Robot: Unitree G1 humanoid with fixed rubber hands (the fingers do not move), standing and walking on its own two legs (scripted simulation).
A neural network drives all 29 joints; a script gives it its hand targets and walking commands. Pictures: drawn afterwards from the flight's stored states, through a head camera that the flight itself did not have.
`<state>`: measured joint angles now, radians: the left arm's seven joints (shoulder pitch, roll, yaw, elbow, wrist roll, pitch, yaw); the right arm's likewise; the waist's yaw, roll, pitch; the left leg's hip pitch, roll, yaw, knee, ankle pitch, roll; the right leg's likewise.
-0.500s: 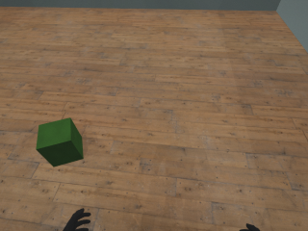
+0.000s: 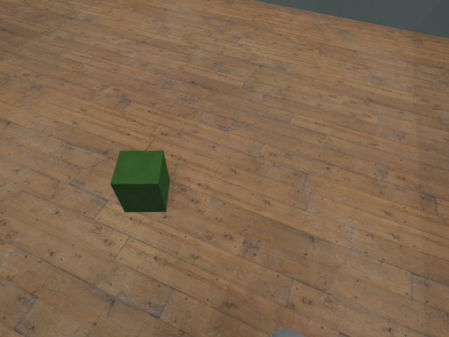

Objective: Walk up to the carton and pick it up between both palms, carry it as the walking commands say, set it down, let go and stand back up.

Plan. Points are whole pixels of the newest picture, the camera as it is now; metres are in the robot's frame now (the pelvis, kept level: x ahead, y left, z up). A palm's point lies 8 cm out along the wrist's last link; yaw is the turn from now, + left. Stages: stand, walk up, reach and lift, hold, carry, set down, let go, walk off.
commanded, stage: walk up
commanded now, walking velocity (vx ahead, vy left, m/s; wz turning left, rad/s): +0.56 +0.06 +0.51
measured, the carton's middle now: (143, 182) +0.90 +0.36 -0.64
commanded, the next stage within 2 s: none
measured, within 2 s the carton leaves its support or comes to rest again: neither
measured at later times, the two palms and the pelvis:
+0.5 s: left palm (83, 320) +0.20 +0.28 -0.13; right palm (307, 226) +0.37 -0.20 -0.12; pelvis +0.21 +0.03 -0.01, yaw +13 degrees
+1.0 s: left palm (74, 222) +0.39 +0.34 -0.09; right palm (284, 204) +0.45 -0.16 -0.14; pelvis +0.36 +0.06 +0.00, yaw +18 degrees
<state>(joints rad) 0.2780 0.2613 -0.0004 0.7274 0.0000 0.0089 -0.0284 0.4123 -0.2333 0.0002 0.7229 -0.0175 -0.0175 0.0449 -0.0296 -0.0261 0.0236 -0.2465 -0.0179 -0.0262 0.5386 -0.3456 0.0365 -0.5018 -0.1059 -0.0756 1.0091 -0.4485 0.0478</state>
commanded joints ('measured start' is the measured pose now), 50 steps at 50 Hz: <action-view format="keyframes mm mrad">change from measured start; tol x32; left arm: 1 -236 70 45 -140 33 -61 -24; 8 -264 34 42 -108 4 -57 -19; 12 306 318 129 77 25 -59 43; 50 -12 181 85 82 11 -21 62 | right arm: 1 59 -179 -82 22 2 -43 -46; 50 -107 -93 -76 34 -14 54 11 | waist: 1 -63 173 -37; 23 -50 -220 96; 29 -171 457 -156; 50 41 -118 61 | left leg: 1 237 254 -395 -321 272 183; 9 0 141 -209 -101 678 83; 12 -600 -49 -38 612 -200 -1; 14 -660 82 -58 836 -120 -44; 27 159 19 169 90 117 -33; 29 287 354 -597 -262 206 105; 34 103 274 -321 -146 662 148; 42 -123 198 -234 -192 224 81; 46 -536 32 -51 466 -271 -70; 50 -436 85 -48 579 30 -110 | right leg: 1 -192 21 49 -121 115 45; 9 348 82 -44 -503 241 6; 12 915 -481 505 -669 295 -146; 24 196 -247 -56 -771 59 -79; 27 182 -154 -131 -305 287 -34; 31 -161 15 36 267 -162 28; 43 446 63 -77 -515 229 47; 45 729 -320 308 -713 57 -16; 50 348 -321 199 -849 -25 -88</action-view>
